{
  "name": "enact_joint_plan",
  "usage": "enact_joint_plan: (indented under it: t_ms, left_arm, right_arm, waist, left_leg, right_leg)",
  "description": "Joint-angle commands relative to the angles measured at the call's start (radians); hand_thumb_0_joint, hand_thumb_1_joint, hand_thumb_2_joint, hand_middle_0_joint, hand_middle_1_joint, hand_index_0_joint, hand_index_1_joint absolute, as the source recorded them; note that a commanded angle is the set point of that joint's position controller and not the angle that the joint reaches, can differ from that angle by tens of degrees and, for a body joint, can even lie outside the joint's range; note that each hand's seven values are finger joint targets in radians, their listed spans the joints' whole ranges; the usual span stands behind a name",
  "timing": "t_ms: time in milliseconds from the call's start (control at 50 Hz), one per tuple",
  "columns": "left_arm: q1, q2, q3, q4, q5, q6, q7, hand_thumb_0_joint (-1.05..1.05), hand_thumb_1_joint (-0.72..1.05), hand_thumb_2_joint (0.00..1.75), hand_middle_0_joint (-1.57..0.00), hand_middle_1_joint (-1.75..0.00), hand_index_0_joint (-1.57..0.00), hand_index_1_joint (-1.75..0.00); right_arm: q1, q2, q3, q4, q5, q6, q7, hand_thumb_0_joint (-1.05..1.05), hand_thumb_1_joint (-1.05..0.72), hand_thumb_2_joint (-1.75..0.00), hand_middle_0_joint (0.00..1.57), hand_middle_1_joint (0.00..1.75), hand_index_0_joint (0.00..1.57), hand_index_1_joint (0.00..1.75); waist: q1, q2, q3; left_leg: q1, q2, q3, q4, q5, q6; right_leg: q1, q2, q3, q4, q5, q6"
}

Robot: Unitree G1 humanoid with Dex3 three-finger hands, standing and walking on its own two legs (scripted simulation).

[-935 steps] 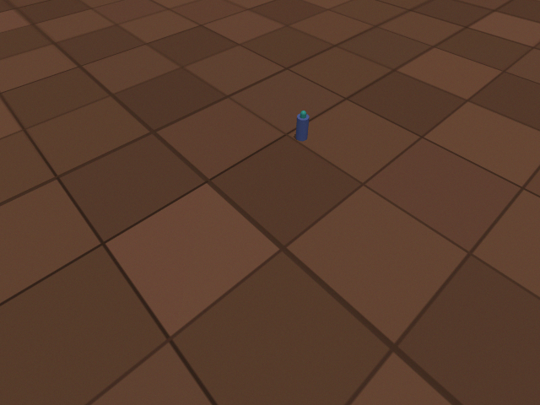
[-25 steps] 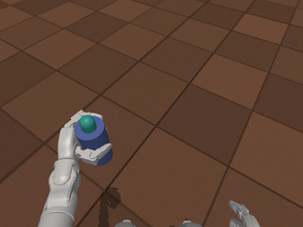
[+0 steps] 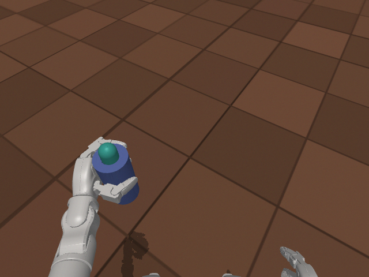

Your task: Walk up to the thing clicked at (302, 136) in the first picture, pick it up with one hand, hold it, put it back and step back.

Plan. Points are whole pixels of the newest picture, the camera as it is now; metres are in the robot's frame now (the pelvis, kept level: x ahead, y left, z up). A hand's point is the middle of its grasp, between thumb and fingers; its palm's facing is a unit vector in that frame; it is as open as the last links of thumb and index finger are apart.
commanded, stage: hold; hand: left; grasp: from the side
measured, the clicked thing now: (116, 172) +0.33 +0.17 +0.04
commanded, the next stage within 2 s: crouch in 1.72 s
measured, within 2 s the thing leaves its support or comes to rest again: neither
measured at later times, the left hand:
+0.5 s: hand (114, 170) +0.33 +0.17 +0.06, palm faces +0.09 -1.00 -0.01, open 9.8 cm
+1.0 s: hand (112, 168) +0.33 +0.17 +0.06, palm faces +0.09 -1.00 -0.01, open 9.8 cm
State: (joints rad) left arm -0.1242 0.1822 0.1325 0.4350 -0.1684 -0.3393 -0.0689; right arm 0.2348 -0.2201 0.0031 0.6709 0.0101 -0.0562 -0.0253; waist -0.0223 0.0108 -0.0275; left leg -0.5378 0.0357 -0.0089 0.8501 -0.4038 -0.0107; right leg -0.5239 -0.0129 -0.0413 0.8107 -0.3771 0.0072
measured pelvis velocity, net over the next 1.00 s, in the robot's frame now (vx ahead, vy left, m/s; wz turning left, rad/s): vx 0.00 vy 0.00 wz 0.00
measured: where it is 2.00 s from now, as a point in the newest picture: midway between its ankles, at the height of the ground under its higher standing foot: outside the picture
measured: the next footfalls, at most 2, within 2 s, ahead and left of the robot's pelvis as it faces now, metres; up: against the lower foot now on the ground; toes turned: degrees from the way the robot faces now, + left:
none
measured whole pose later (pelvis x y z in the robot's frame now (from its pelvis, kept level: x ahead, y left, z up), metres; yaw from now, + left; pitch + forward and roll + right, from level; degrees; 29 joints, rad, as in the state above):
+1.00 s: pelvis +0.00 +0.00 +0.00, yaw +0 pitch +5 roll -1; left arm -0.16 0.20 0.14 0.47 -0.16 -0.36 -0.06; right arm 0.23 -0.21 0.01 0.68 0.01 -0.06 -0.03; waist -0.02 0.00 -0.02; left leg -0.52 0.03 -0.01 0.83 -0.40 -0.01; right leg -0.51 -0.01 -0.04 0.79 -0.37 0.01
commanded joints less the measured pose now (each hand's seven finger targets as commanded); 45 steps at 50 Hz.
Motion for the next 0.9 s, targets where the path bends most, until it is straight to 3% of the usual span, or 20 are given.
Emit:
enact_joint_plan:
  t_ms: [0, 60, 100, 120, 140, 180, 220, 280, 300, 400, 420, 500, 600, 640, 720, 740, 800, 820, 840, 880]
  left_arm:
    - [-0.362, 0.146, 0.071, -0.261, -0.02, -0.106, 0.013, 0.0, 0.21, 1.2, -1.25, -1.37, -1.26, -1.37]
    - [-0.357, 0.158, 0.076, -0.271, -0.02, -0.114, 0.006, 0.0, 0.22, 1.19, -1.26, -1.37, -1.27, -1.37]
    - [-0.34, 0.133, 0.046, -0.27, -0.024, -0.108, -0.001, 0.0, 0.23, 1.19, -1.26, -1.38, -1.28, -1.37]
    - [-0.322, 0.132, 0.052, -0.247, -0.025, -0.105, -0.001, 0.0, 0.24, 1.2, -1.25, -1.38, -1.27, -1.37]
    - [-0.314, 0.111, 0.034, -0.227, -0.026, -0.101, -0.007, 0.0, 0.2, 1.2, -1.27, -1.39, -1.28, -1.39]
    - [-0.317, 0.135, 0.06, -0.224, -0.026, -0.093, -0.002, 0.0, 0.2, 1.2, -1.26, -1.39, -1.28, -1.38]
    - [-0.328, 0.126, 0.049, -0.225, -0.025, -0.094, -0.003, 0.0, 0.17, 1.18, -1.25, -1.37, -1.27, -1.37]
    - [-0.361, 0.115, 0.044, -0.251, -0.026, -0.105, 0.004, 0.0, 0.23, 1.19, -1.24, -1.36, -1.26, -1.36]
    - [-0.357, 0.145, 0.072, -0.274, -0.027, -0.112, 0.01, 0.0, 0.24, 1.19, -1.24, -1.36, -1.26, -1.36]
    - [-0.375, 0.159, 0.07, -0.321, -0.017, -0.12, 0.023, 0.0, 0.18, 1.19, -1.24, -1.36, -1.26, -1.36]
    - [-0.361, 0.157, 0.079, -0.295, -0.02, -0.116, 0.025, 0.0, 0.2, 1.19, -1.24, -1.36, -1.25, -1.36]
    - [-0.344, 0.136, 0.061, -0.207, -0.017, -0.105, 0.014, 0.0, 0.17, 1.2, -1.25, -1.38, -1.26, -1.38]
    - [-0.353, 0.127, 0.03, -0.242, -0.02, -0.105, -0.014, 0.0, 0.21, 1.19, -1.26, -1.38, -1.27, -1.37]
    - [-0.34, 0.111, 0.021, -0.232, -0.029, -0.103, -0.017, 0.0, 0.19, 1.19, -1.26, -1.38, -1.28, -1.37]
    - [-0.353, 0.133, 0.057, -0.276, -0.033, -0.116, 0.007, 0.0, 0.16, 1.17, -1.23, -1.35, -1.24, -1.35]
    - [-0.338, 0.115, 0.044, -0.264, -0.032, -0.113, 0.012, 0.0, 0.17, 1.17, -1.22, -1.36, -1.24, -1.35]
    - [-0.384, 0.167, 0.087, -0.272, -0.018, -0.126, 0.027, 0.0, 0.18, 1.18, -1.21, -1.35, -1.23, -1.35]
    - [-0.351, 0.168, 0.094, -0.251, -0.014, -0.122, 0.026, 0.0, 0.21, 1.2, -1.22, -1.36, -1.23, -1.36]
    - [-0.372, 0.155, 0.076, -0.256, -0.013, -0.123, 0.025, 0.0, 0.2, 1.21, -1.24, -1.38, -1.26, -1.38]
    - [-0.365, 0.151, 0.071, -0.259, -0.013, -0.126, 0.017, 0.0, 0.2, 1.23, -1.24, -1.39, -1.26, -1.39]
  right_arm:
    - [-0.037, -0.135, -0.052, -0.122, -0.001, -0.042, -0.014, 0.0, -0.91, -0.9, 0.2, 0.3, 0.2, 0.3]
    - [-0.053, -0.128, -0.047, -0.132, -0.002, -0.042, -0.013, 0.0, -0.91, -0.9, 0.2, 0.3, 0.2, 0.3]
    - [-0.047, -0.133, -0.049, -0.132, 0.0, -0.043, -0.014, 0.0, -0.91, -0.9, 0.2, 0.3, 0.2, 0.3]
    - [-0.052, -0.133, -0.048, -0.134, 0.002, -0.041, -0.014, 0.0, -0.91, -0.9, 0.2, 0.3, 0.2, 0.3]
    - [-0.047, -0.131, -0.049, -0.128, 0.001, -0.043, -0.013, 0.0, -0.91, -0.9, 0.2, 0.3, 0.2, 0.3]
    - [-0.041, -0.132, -0.05, -0.123, 0.002, -0.043, -0.016, 0.0, -0.91, -0.9, 0.2, 0.3, 0.2, 0.3]
    - [-0.038, -0.129, -0.048, -0.12, 0.0, -0.041, -0.016, 0.0, -0.91, -0.9, 0.2, 0.3, 0.2, 0.3]
    - [-0.055, -0.133, -0.052, -0.123, 0.001, -0.045, -0.011, 0.0, -0.91, -0.9, 0.2, 0.3, 0.2, 0.3]
    - [-0.047, -0.138, -0.054, -0.124, 0.0, -0.047, -0.012, 0.0, -0.91, -0.9, 0.2, 0.3, 0.2, 0.3]
    - [-0.043, -0.126, -0.045, -0.127, -0.002, -0.049, -0.018, 0.0, -0.92, -0.9, 0.2, 0.3, 0.2, 0.3]
    - [-0.049, -0.128, -0.046, -0.125, 0.0, -0.048, -0.019, 0.0, -0.91, -0.9, 0.2, 0.3, 0.2, 0.3]
    - [-0.051, -0.132, -0.049, -0.111, 0.0, -0.049, -0.019, 0.0, -0.92, -0.91, 0.2, 0.3, 0.2, 0.3]
    - [-0.048, -0.139, -0.054, -0.123, 0.002, -0.046, -0.011, 0.0, -0.91, -0.9, 0.2, 0.3, 0.2, 0.3]
    - [-0.045, -0.137, -0.053, -0.128, 0.005, -0.048, -0.011, 0.0, -0.91, -0.9, 0.2, 0.3, 0.2, 0.3]
    - [-0.031, -0.136, -0.052, -0.117, 0.0, -0.054, -0.011, 0.0, -0.92, -0.9, 0.2, 0.3, 0.2, 0.3]
    - [-0.024, -0.136, -0.054, -0.115, 0.0, -0.053, -0.01, 0.0, -0.91, -0.9, 0.2, 0.3, 0.2, 0.3]
    - [-0.037, -0.128, -0.048, -0.116, -0.004, -0.05, -0.014, 0.0, -0.91, -0.9, 0.2, 0.3, 0.2, 0.3]
    - [-0.036, -0.127, -0.048, -0.114, -0.004, -0.046, -0.016, 0.0, -0.91, -0.9, 0.2, 0.3, 0.2, 0.3]
    - [-0.044, -0.129, -0.047, -0.119, -0.002, -0.045, -0.015, 0.0, -0.92, -0.91, 0.2, 0.3, 0.2, 0.3]
    - [-0.041, -0.13, -0.05, -0.118, -0.004, -0.045, -0.016, 0.0, -0.91, -0.9, 0.2, 0.3, 0.2, 0.3]
  waist:
    - [-0.009, 0.005, -0.274]
    - [0.005, 0.03, -0.276]
    - [-0.003, 0.028, -0.293]
    - [0.003, 0.015, -0.278]
    - [-0.011, 0.005, -0.274]
    - [-0.003, -0.014, -0.289]
    - [-0.009, -0.004, -0.278]
    - [-0.005, 0.016, -0.235]
    - [0.007, 0.023, -0.289]
    - [0.001, 0.035, -0.338]
    - [-0.001, 0.031, -0.311]
    - [-0.015, -0.007, -0.231]
    - [0.002, 0.058, -0.262]
    - [-0.004, 0.028, -0.281]
    - [-0.001, 0.029, -0.313]
    - [-0.007, 0.01, -0.315]
    - [-0.002, 0.012, -0.295]
    - [0.005, 0.001, -0.3]
    - [-0.001, -0.001, -0.26]
    - [0.0, 0.025, -0.296]
  left_leg:
    - [0.118, -0.026, 0.002, -0.13, 0.189, 0.014]
    - [0.115, -0.031, 0.002, -0.139, 0.15, 0.013]
    - [0.131, -0.032, 0.006, -0.143, 0.158, 0.013]
    - [0.113, -0.033, 0.008, -0.143, 0.153, 0.013]
    - [0.117, -0.031, 0.005, -0.141, 0.161, 0.015]
    - [0.118, -0.031, 0.007, -0.133, 0.195, 0.018]
    - [0.12, -0.031, 0.01, -0.13, 0.198, 0.019]
    - [0.108, -0.028, 0.001, -0.157, 0.117, 0.013]
    - [0.131, -0.027, -0.003, -0.156, 0.146, 0.011]
    - [0.161, -0.032, 0.007, -0.136, 0.228, 0.012]
    - [0.149, -0.035, 0.01, -0.137, 0.214, 0.013]
    - [0.106, -0.026, -0.002, -0.152, 0.148, 0.017]
    - [0.139, -0.024, -0.005, -0.163, 0.164, 0.006]
    - [0.145, -0.024, -0.008, -0.158, 0.177, 0.008]
    - [0.164, -0.024, -0.005, -0.14, 0.248, 0.006]
    - [0.161, -0.023, -0.007, -0.136, 0.265, 0.008]
    - [0.137, -0.029, 0.004, -0.131, 0.235, 0.015]
    - [0.129, -0.03, 0.005, -0.131, 0.232, 0.016]
    - [0.123, -0.031, 0.008, -0.142, 0.195, 0.017]
    - [0.143, -0.03, 0.005, -0.144, 0.199, 0.014]
  right_leg:
    - [0.113, 0.015, 0.006, -0.114, 0.224, -0.014]
    - [0.125, 0.015, 0.007, -0.123, 0.181, -0.016]
    - [0.136, 0.014, 0.009, -0.128, 0.193, -0.016]
    - [0.137, 0.015, 0.009, -0.132, 0.19, -0.015]
    - [0.128, 0.016, 0.008, -0.131, 0.199, -0.014]
    - [0.145, 0.014, 0.01, -0.132, 0.235, -0.01]
    - [0.13, 0.012, 0.013, -0.131, 0.242, -0.01]
    - [0.09, 0.017, 0.002, -0.13, 0.151, -0.018]
    - [0.121, 0.018, -0.002, -0.121, 0.174, -0.019]
    - [0.165, 0.015, 0.012, -0.121, 0.26, -0.014]
    - [0.158, 0.013, 0.013, -0.129, 0.251, -0.012]
    - [0.107, 0.017, 0.004, -0.13, 0.184, -0.015]
    - [0.111, 0.02, -0.002, -0.123, 0.19, -0.023]
    - [0.123, 0.021, -0.005, -0.126, 0.2, -0.021]
    - [0.136, 0.023, -0.006, -0.112, 0.259, -0.019]
    - [0.147, 0.023, -0.007, -0.111, 0.279, -0.018]
    - [0.141, 0.015, 0.007, -0.121, 0.265, -0.013]
    - [0.156, 0.013, 0.007, -0.124, 0.265, -0.011]
    - [0.137, 0.012, 0.011, -0.133, 0.234, -0.011]
    - [0.137, 0.013, 0.009, -0.126, 0.23, -0.015]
